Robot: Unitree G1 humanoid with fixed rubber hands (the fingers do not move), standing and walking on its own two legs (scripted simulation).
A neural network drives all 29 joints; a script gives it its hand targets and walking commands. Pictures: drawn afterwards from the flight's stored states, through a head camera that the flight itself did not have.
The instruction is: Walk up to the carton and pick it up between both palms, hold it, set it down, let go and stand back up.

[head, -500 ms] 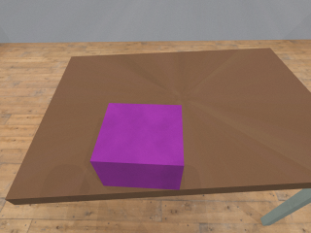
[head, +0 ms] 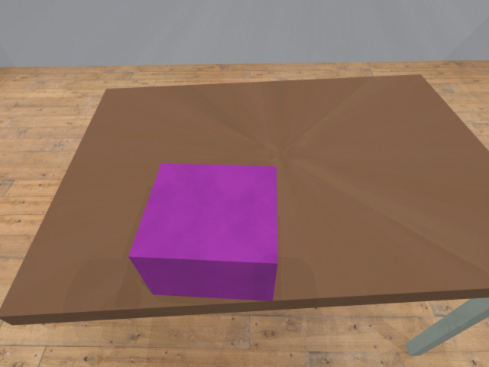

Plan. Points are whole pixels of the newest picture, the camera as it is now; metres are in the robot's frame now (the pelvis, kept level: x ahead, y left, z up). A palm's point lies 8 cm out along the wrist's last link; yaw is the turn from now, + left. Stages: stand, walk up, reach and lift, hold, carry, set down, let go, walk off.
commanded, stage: walk up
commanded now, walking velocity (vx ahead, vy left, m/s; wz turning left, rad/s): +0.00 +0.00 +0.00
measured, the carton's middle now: (215, 229) +0.37 +0.08 +0.00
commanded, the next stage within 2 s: none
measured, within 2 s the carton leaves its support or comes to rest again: neither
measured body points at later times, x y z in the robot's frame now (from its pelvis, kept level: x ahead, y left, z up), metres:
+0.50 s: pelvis -0.12 -0.06 -0.07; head -0.04 -0.08 +0.37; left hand -0.03 +0.21 -0.19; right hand +0.04 -0.32 -0.22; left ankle -0.06 +0.15 -0.71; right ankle -0.07 -0.16 -0.74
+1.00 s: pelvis -0.23 -0.04 -0.03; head -0.24 -0.03 +0.42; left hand -0.27 +0.23 -0.17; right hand -0.10 -0.26 -0.16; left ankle -0.27 +0.08 -0.74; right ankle -0.11 -0.16 -0.71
